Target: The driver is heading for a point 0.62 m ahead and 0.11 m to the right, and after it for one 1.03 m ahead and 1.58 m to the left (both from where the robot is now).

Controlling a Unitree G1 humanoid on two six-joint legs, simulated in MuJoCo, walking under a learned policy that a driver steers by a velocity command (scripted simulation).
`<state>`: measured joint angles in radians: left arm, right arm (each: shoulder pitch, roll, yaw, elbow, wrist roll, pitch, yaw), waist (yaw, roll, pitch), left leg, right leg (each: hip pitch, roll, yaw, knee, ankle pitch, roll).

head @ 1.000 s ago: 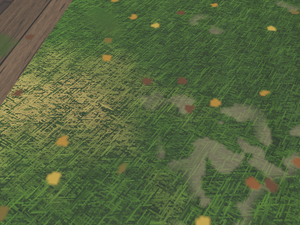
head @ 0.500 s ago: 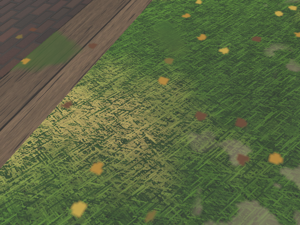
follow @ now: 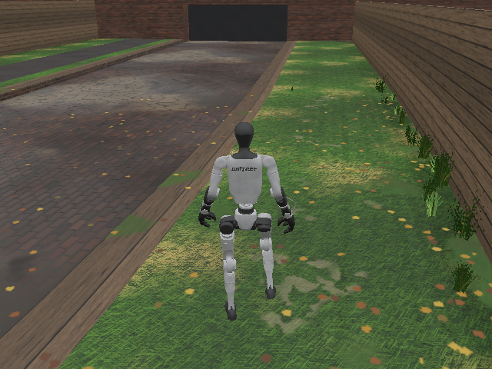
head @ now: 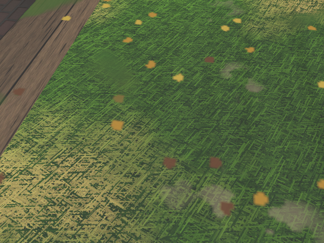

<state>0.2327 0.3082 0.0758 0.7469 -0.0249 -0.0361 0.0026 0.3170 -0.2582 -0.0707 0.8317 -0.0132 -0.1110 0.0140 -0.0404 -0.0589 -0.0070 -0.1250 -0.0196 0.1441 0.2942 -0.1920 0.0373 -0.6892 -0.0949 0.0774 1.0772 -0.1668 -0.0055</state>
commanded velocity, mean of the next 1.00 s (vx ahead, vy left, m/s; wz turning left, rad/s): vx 0.45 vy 0.00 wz -0.16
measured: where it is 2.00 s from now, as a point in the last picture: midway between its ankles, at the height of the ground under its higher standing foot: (181, 213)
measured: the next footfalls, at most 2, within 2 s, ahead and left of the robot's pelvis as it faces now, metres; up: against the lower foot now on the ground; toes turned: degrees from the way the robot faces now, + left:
right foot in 0.28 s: +0.29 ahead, -0.17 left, +0.00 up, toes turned -13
left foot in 0.84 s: +0.65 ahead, -0.03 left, +0.00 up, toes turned -11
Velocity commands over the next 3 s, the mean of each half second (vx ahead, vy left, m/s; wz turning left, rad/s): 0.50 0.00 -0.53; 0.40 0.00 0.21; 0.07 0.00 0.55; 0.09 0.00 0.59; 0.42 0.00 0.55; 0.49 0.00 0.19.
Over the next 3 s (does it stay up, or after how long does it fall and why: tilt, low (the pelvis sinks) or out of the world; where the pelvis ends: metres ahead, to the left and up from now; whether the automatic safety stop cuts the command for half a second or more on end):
stays up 0.93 0.24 0.00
